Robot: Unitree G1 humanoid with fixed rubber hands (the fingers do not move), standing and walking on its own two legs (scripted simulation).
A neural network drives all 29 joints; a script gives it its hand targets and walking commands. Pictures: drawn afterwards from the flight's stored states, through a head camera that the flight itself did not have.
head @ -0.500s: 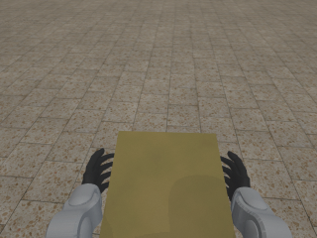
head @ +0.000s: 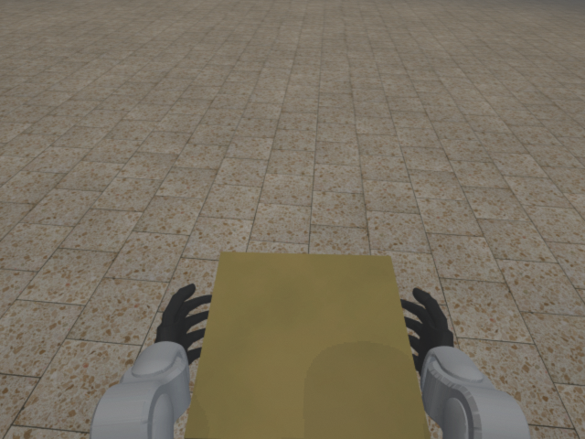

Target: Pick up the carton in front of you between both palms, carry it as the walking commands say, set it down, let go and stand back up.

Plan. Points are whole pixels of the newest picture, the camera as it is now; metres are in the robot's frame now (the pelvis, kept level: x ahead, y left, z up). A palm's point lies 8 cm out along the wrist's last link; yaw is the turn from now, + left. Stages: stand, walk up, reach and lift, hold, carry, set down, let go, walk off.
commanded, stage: carry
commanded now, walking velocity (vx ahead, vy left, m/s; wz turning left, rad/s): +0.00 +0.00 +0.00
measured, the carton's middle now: (302, 374) +0.23 +0.00 +0.02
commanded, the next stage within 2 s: hold in 1.12 s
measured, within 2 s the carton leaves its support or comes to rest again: neither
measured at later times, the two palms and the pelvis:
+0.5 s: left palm (170, 354) +0.24 +0.16 +0.06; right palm (414, 358) +0.24 -0.14 +0.06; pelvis -0.01 +0.01 +0.00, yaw +0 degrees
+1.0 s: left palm (177, 355) +0.25 +0.16 +0.03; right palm (406, 360) +0.25 -0.14 +0.03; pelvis -0.04 +0.01 +0.00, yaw +0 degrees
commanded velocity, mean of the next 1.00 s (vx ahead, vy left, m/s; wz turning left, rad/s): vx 0.00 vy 0.00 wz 0.00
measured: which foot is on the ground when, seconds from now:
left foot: down 0.00-1.00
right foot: down 0.00-1.00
